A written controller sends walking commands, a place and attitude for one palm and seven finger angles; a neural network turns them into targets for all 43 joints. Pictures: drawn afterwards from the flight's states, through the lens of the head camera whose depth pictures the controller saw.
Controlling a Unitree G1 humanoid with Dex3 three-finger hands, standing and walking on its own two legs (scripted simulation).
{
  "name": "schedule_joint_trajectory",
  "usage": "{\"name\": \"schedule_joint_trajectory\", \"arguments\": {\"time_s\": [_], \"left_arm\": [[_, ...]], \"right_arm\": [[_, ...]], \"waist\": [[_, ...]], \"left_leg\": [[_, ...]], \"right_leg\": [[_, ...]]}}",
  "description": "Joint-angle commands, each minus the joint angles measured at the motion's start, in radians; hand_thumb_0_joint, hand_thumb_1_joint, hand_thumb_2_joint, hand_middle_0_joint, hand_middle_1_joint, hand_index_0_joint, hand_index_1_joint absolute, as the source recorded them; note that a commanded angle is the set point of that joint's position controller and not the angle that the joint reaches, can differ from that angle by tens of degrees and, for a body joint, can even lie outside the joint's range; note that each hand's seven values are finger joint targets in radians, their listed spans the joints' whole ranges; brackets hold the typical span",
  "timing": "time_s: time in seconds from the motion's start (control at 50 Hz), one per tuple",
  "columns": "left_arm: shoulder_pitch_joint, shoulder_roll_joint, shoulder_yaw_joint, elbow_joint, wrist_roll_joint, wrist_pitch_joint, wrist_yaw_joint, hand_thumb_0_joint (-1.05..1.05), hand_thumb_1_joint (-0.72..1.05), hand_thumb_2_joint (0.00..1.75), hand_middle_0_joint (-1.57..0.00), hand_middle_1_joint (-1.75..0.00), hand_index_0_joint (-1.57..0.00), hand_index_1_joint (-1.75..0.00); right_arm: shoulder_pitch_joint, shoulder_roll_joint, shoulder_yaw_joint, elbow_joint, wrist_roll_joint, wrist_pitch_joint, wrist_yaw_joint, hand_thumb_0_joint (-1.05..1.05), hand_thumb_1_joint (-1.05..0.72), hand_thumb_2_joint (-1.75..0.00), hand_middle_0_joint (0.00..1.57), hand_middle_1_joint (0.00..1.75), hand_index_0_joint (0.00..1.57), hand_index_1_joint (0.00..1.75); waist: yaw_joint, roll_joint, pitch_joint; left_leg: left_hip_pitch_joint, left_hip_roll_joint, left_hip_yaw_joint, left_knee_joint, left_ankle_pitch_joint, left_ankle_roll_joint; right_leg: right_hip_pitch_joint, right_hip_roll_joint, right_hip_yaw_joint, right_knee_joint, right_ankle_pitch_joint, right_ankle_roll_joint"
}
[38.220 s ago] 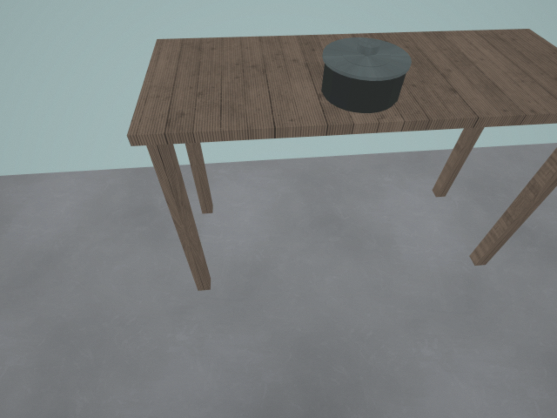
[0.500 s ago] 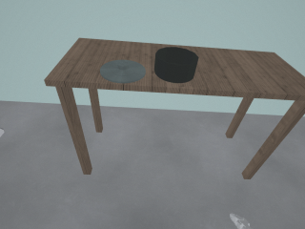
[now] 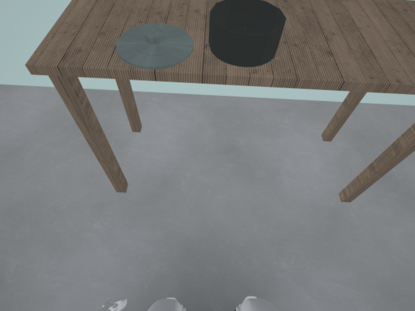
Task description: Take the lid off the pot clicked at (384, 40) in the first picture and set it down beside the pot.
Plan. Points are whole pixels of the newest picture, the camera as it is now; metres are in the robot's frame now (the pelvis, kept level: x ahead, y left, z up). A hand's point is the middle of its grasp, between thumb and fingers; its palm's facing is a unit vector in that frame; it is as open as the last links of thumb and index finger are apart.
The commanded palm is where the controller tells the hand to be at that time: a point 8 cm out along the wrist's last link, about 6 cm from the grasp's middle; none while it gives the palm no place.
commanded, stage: stop stepping back and stand still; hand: left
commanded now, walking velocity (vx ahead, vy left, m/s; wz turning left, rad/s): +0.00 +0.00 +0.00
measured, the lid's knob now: (154, 35) +0.76 +0.16 +0.08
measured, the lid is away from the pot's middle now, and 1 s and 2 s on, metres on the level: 0.25 0.25 0.25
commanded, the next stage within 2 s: let the arm hang, fingers relaxed in 0.54 s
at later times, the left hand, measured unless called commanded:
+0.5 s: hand (140, 300) +0.15 +0.14 -0.14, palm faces -0.01 -0.97 -0.22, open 7.4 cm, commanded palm none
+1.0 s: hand out of the picture +0.07 +0.15 -0.15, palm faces +0.00 -0.98 -0.20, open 7.4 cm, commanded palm none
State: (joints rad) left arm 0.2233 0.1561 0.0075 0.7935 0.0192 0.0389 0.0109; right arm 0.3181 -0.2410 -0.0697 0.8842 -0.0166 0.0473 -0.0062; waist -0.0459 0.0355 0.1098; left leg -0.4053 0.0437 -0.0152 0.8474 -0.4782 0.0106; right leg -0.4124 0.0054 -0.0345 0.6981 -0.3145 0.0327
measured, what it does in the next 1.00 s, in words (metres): stands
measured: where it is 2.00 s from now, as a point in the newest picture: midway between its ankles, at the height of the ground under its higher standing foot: outside the picture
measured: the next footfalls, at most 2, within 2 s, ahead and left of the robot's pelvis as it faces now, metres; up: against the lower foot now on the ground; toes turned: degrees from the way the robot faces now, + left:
none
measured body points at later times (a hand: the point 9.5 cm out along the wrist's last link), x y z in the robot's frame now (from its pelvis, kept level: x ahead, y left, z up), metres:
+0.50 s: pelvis +0.07 -0.03 +0.03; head +0.10 -0.04 +0.47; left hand +0.16 +0.19 -0.12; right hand +0.08 -0.26 -0.13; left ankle -0.01 +0.09 -0.70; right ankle +0.02 -0.16 -0.71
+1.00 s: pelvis +0.03 -0.03 +0.03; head +0.05 -0.02 +0.48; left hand +0.07 +0.20 -0.13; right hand +0.02 -0.25 -0.13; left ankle -0.01 +0.09 -0.71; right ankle +0.02 -0.16 -0.71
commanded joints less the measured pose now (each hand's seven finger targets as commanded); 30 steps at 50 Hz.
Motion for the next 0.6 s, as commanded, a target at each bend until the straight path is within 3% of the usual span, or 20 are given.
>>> {"name": "schedule_joint_trajectory", "arguments": {"time_s": [0.0,0.02,0.04,0.06,0.08,0.1,0.12,0.14,0.16,0.18,0.2,0.22,0.24,0.26,0.32,0.34,0.36,0.4,0.52,0.58], "left_arm": [[-0.041,0.116,0.046,-0.027,-0.012,-0.024,0.014,0.00,0.90,0.90,-0.20,-0.30,-0.20,-0.30],[-0.010,0.084,0.035,-0.016,-0.024,-0.024,0.008,0.00,0.90,0.90,-0.20,-0.30,-0.20,-0.30],[-0.060,0.113,0.030,0.008,-0.019,-0.027,0.007,0.00,0.90,0.90,-0.20,-0.30,-0.20,-0.30],[-0.078,0.124,0.031,0.026,-0.018,-0.029,0.005,0.00,0.90,0.90,-0.20,-0.30,-0.20,-0.30],[-0.077,0.120,0.031,0.040,-0.017,-0.035,0.000,0.00,0.90,0.90,-0.20,-0.30,-0.20,-0.30],[-0.081,0.105,0.027,0.056,-0.020,-0.042,-0.005,0.00,0.90,0.90,-0.20,-0.30,-0.20,-0.30],[-0.066,0.102,0.023,0.077,-0.022,-0.046,-0.008,0.00,0.90,0.90,-0.20,-0.30,-0.20,-0.30],[-0.027,0.105,0.024,0.099,-0.025,-0.051,-0.007,0.00,0.90,0.90,-0.20,-0.30,-0.20,-0.30],[0.008,0.128,0.029,0.123,-0.026,-0.057,0.000,0.00,0.90,0.90,-0.20,-0.30,-0.20,-0.30],[0.043,0.168,0.037,0.145,-0.026,-0.063,0.011,0.00,0.90,0.90,-0.20,-0.30,-0.20,-0.30],[0.058,0.185,0.036,0.156,-0.025,-0.066,0.018,0.00,0.90,0.90,-0.20,-0.30,-0.20,-0.30],[0.029,0.191,0.029,0.158,-0.021,-0.063,0.018,0.00,0.90,0.90,-0.20,-0.30,-0.20,-0.30],[0.005,0.184,0.030,0.157,-0.018,-0.057,0.018,0.00,0.90,0.90,-0.20,-0.30,-0.20,-0.30],[-0.005,0.169,0.033,0.159,-0.017,-0.053,0.022,0.00,0.90,0.90,-0.20,-0.30,-0.20,-0.30],[0.045,0.151,0.039,0.179,-0.020,-0.059,0.038,0.00,0.90,0.90,-0.20,-0.30,-0.20,-0.30],[0.043,0.158,0.042,0.180,-0.021,-0.058,0.044,0.00,0.90,0.90,-0.20,-0.30,-0.20,-0.30],[0.032,0.160,0.044,0.174,-0.018,-0.053,0.048,0.00,0.90,0.90,-0.20,-0.30,-0.20,-0.30],[0.023,0.165,0.049,0.167,-0.015,-0.048,0.051,0.00,0.90,0.90,-0.20,-0.30,-0.20,-0.30],[-0.011,0.151,0.052,0.150,-0.011,-0.035,0.048,0.00,0.90,0.90,-0.20,-0.30,-0.20,-0.30],[-0.010,0.137,0.054,0.143,-0.011,-0.037,0.047,0.00,0.90,0.90,-0.20,-0.30,-0.20,-0.30]], "right_arm": [[0.157,-0.077,-0.009,-0.029,0.000,-0.050,-0.012,0.00,-0.90,-0.90,0.20,0.30,0.20,0.30],[0.144,-0.120,-0.013,-0.033,-0.011,-0.055,-0.019,0.00,-0.90,-0.90,0.20,0.30,0.20,0.30],[0.123,-0.115,-0.015,-0.020,-0.015,-0.056,-0.029,0.00,-0.90,-0.90,0.20,0.30,0.20,0.30],[0.114,-0.080,-0.006,-0.017,-0.015,-0.057,-0.037,0.00,-0.90,-0.90,0.20,0.30,0.20,0.30],[0.127,-0.055,0.006,-0.008,-0.014,-0.062,-0.043,0.00,-0.90,-0.90,0.20,0.30,0.20,0.30],[0.133,-0.057,0.006,0.002,-0.013,-0.064,-0.043,0.00,-0.90,-0.90,0.20,0.30,0.20,0.30],[0.133,-0.066,0.004,0.012,-0.009,-0.061,-0.043,0.00,-0.90,-0.90,0.20,0.30,0.20,0.30],[0.123,-0.071,0.003,0.019,0.001,-0.059,-0.043,0.00,-0.90,-0.90,0.20,0.30,0.20,0.30],[0.126,-0.059,0.002,0.021,0.011,-0.060,-0.041,0.00,-0.90,-0.90,0.20,0.30,0.20,0.30],[0.129,-0.032,0.004,0.022,0.019,-0.064,-0.040,0.00,-0.90,-0.90,0.20,0.30,0.20,0.30],[0.128,-0.016,0.008,0.024,0.021,-0.066,-0.035,0.00,-0.90,-0.90,0.20,0.30,0.20,0.30],[0.135,-0.005,0.008,0.037,0.023,-0.062,-0.027,0.00,-0.90,-0.90,0.20,0.30,0.20,0.30],[0.139,0.014,0.008,0.046,0.018,-0.059,-0.024,0.00,-0.90,-0.90,0.20,0.30,0.20,0.30],[0.130,0.020,0.005,0.059,0.014,-0.055,-0.024,0.00,-0.90,-0.90,0.20,0.30,0.20,0.30],[0.123,0.008,0.001,0.080,0.018,-0.053,-0.035,0.00,-0.90,-0.90,0.20,0.30,0.20,0.30],[0.115,0.006,-0.002,0.081,0.021,-0.049,-0.038,0.00,-0.90,-0.90,0.20,0.30,0.20,0.30],[0.104,0.015,-0.004,0.087,0.023,-0.045,-0.039,0.00,-0.90,-0.90,0.20,0.30,0.20,0.30],[0.093,0.013,-0.007,0.093,0.022,-0.037,-0.041,0.00,-0.90,-0.90,0.20,0.30,0.20,0.30],[0.053,0.008,-0.014,0.079,0.013,-0.030,-0.038,0.00,-0.90,-0.90,0.20,0.30,0.20,0.30],[0.051,0.000,-0.017,0.073,0.012,-0.033,-0.042,0.00,-0.90,-0.90,0.20,0.30,0.20,0.30]], "waist": [[-0.040,0.089,-0.200],[-0.018,0.283,-0.185],[-0.032,0.361,-0.119],[-0.022,0.347,-0.085],[-0.015,0.236,-0.097],[-0.006,0.170,-0.123],[0.004,0.114,-0.161],[0.020,0.088,-0.191],[0.024,0.033,-0.213],[0.030,-0.042,-0.235],[0.031,-0.084,-0.232],[0.019,-0.073,-0.188],[0.012,-0.067,-0.148],[0.013,-0.084,-0.117],[0.024,-0.114,-0.180],[0.024,-0.116,-0.185],[0.023,-0.091,-0.145],[0.024,-0.091,-0.150],[0.024,-0.041,-0.141],[0.021,-0.043,-0.180]], "left_leg": [[0.242,0.131,-0.204,-0.360,0.247,0.079],[0.258,0.265,-0.368,-0.483,0.321,0.149],[0.256,0.272,-0.394,-0.528,0.439,0.189],[0.248,0.259,-0.337,-0.502,0.604,0.198],[0.258,0.241,-0.268,-0.458,0.779,0.186],[0.301,0.217,-0.198,-0.408,0.936,0.159],[0.347,0.185,-0.125,-0.368,1.000,0.119],[0.341,0.151,-0.075,-0.340,0.955,0.080],[0.280,0.104,-0.029,-0.305,0.872,0.041],[0.187,0.066,0.006,-0.277,0.700,0.011],[0.147,0.046,0.031,-0.297,0.493,-0.005],[0.145,0.026,0.030,-0.343,0.304,-0.006],[0.156,0.025,0.017,-0.374,0.283,0.003],[0.163,0.036,0.013,-0.371,0.363,0.009],[0.224,0.046,0.043,-0.306,0.652,0.000],[0.236,0.049,0.048,-0.307,0.680,-0.005],[0.230,0.046,0.048,-0.312,0.692,-0.008],[0.241,0.052,0.053,-0.308,0.698,-0.008],[0.275,0.070,0.037,-0.338,0.639,0.004],[0.312,0.082,0.034,-0.331,0.702,0.009]], "right_leg": [[-0.057,-0.073,0.104,-0.072,-0.006,-0.076],[-0.099,-0.007,-0.002,0.057,-0.043,-0.028],[-0.150,0.003,0.026,0.147,-0.180,-0.021],[-0.153,-0.019,0.066,0.191,-0.198,-0.028],[-0.111,-0.022,0.070,0.169,-0.191,-0.031],[-0.056,-0.021,0.044,0.068,-0.166,-0.032],[0.020,-0.012,0.013,-0.070,-0.096,-0.031],[0.132,0.001,-0.005,-0.202,0.055,-0.029],[0.265,-0.015,0.031,-0.247,0.306,-0.042],[0.375,-0.091,0.130,-0.212,0.555,-0.072],[0.401,-0.163,0.164,-0.205,0.667,-0.107],[0.346,-0.190,0.161,-0.237,0.553,-0.122],[0.300,-0.159,0.153,-0.245,0.438,-0.110],[0.283,-0.117,0.134,-0.233,0.430,-0.098],[0.349,-0.124,0.101,-0.176,0.790,-0.086],[0.352,-0.131,0.098,-0.166,0.853,-0.083],[0.320,-0.135,0.097,-0.159,0.859,-0.082],[0.309,-0.146,0.102,-0.155,0.871,-0.080],[0.237,-0.132,0.107,-0.191,0.608,-0.079],[0.240,-0.115,0.101,-0.185,0.600,-0.078]]}}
